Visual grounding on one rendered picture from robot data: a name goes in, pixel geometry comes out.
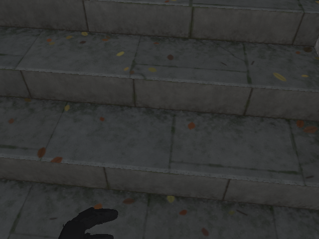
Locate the robot left hand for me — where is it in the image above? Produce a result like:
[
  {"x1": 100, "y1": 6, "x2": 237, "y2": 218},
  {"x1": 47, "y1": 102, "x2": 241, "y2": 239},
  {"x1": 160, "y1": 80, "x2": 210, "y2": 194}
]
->
[{"x1": 58, "y1": 207, "x2": 119, "y2": 239}]

